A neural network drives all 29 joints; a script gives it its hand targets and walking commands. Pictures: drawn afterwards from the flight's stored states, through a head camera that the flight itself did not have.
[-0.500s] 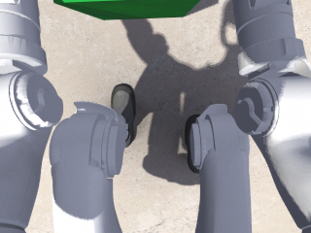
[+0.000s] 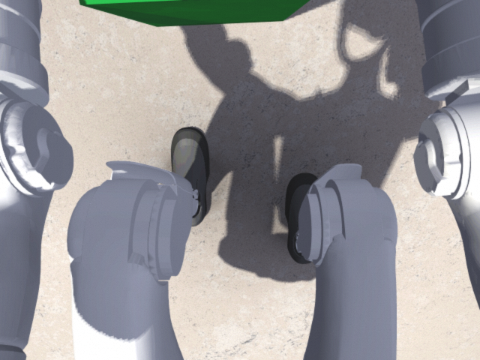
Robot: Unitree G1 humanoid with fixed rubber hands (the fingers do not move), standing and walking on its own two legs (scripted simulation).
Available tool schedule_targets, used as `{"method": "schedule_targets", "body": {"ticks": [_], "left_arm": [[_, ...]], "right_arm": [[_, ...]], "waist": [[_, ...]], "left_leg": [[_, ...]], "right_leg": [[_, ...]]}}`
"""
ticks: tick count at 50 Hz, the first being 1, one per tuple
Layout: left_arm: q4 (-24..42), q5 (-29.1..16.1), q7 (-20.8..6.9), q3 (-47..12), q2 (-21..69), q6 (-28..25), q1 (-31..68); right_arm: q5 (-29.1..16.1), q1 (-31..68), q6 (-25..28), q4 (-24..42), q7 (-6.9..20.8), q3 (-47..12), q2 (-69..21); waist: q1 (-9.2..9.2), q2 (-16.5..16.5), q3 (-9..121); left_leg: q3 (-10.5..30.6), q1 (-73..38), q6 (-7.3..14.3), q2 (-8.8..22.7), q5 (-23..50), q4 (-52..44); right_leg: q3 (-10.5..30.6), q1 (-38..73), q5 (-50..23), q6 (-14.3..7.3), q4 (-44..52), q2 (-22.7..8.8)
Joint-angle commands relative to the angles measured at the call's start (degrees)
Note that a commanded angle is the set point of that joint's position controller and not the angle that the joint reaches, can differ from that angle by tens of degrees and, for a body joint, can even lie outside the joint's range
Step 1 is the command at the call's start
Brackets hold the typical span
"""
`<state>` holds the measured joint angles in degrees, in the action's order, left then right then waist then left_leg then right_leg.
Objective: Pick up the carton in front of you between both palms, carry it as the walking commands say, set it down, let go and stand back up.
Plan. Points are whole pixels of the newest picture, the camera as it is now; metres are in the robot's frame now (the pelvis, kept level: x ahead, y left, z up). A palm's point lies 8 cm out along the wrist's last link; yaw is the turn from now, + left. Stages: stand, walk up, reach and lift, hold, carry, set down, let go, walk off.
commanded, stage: set down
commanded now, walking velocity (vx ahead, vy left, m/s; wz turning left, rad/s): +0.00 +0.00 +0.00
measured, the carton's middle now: out of the picture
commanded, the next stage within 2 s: let go in 0.94 s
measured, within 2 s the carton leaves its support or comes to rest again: neither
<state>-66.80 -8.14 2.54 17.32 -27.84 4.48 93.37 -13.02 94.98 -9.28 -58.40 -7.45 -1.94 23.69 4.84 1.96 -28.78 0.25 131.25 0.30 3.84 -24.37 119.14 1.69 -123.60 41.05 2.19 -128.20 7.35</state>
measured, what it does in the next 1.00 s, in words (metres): rises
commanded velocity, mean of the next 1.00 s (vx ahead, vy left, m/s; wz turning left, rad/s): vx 0.00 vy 0.00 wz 0.00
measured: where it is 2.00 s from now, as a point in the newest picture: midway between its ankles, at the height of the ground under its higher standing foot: (248, 213)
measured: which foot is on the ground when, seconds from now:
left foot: down 0.00-1.00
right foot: down 0.00-1.00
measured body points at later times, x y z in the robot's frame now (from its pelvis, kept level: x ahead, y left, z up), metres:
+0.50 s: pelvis +0.01 +0.01 +0.11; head +0.37 +0.05 +0.37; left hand +0.57 +0.29 -0.01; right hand +0.63 -0.10 +0.00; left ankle +0.15 +0.13 -0.34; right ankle +0.08 -0.11 -0.34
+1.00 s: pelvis +0.03 +0.01 +0.24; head +0.36 +0.05 +0.54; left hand +0.56 +0.30 +0.14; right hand +0.63 -0.10 +0.15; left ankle +0.15 +0.13 -0.34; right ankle +0.08 -0.11 -0.34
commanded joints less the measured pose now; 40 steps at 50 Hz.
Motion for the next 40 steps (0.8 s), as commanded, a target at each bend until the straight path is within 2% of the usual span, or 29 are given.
{"method": "schedule_targets", "body": {"ticks": [1,4,9,13,18,27,33,40], "left_arm": [[10.2,-1.6,0.4,-0.8,-10.9,0.8,17.4],[12.7,-1.3,1.1,-1.2,-10.7,3.4,17.3],[9.1,2.2,0.7,-0.4,-5.8,6.1,12.8],[9.1,5.5,-0.2,1.6,-3.3,5.8,9.8],[13.0,7.0,-0.2,3.1,-3.0,5.9,8.8],[22.1,4.7,0.1,2.2,-3.4,9.3,4.7],[24.1,5.1,-0.7,2.6,-1.9,10.2,0.2],[23.1,7.4,-1.8,4.4,0.0,9.2,-3.3]], "right_arm": [[0.8,19.7,-0.4,10.7,-1.1,1.9,5.2],[2.2,19.7,-2.8,12.8,-1.9,4.1,5.7],[5.2,14.5,-5.1,5.8,-0.7,8.5,3.2],[8.3,10.5,-4.5,3.4,0.9,12.0,1.2],[9.9,9.8,-4.1,5.8,1.4,13.5,1.6],[8.4,8.1,-6.1,14.4,1.4,11.9,3.7],[9.1,3.8,-6.5,15.1,2.6,13.0,3.1],[10.8,0.1,-5.1,12.8,4.1,14.8,1.6]], "waist": [[5.1,2.4,92.4],[4.15,0.7,97.0],[2.57,-0.8,82.3],[2.09,-1.3,77.8],[2.56,-1.6,83.1],[2.69,-0.2,99.7],[2.06,-0.2,98.5],[1.81,-0.3,93.5]], "left_leg": [[-1.8,-68.1,1.0,-3.2,29.8,-2.1],[-3.0,-70.9,0.7,-4.1,26.9,-5.2],[-3.2,-60.0,-0.3,-4.6,17.7,-11.2],[-3.2,-55.6,-0.8,-4.7,16.3,-15.0],[-3.5,-60.2,-1.0,-5.2,18.7,-19.4],[-2.7,-78.4,-0.6,-6.5,31.2,-27.1],[-1.7,-83.0,-0.6,-6.7,35.3,-33.6],[-1.4,-85.2,-0.7,-6.6,35.5,-42.3]], "right_leg": [[-5.3,19.4,-19.8,1.6,17.0,-2.7],[-6.3,21.2,-16.7,0.9,20.5,-1.9],[-6.0,15.7,-10.1,0.2,25.9,-1.7],[-5.5,14.0,-10.8,0.1,28.9,-1.2],[-5.6,16.3,-12.6,0.2,32.7,-0.5],[-6.8,23.6,-19.0,0.5,40.6,0.1],[-6.4,25.6,-21.6,0.6,47.4,-0.1],[-5.1,30.1,-23.6,0.7,56.2,-0.5]]}}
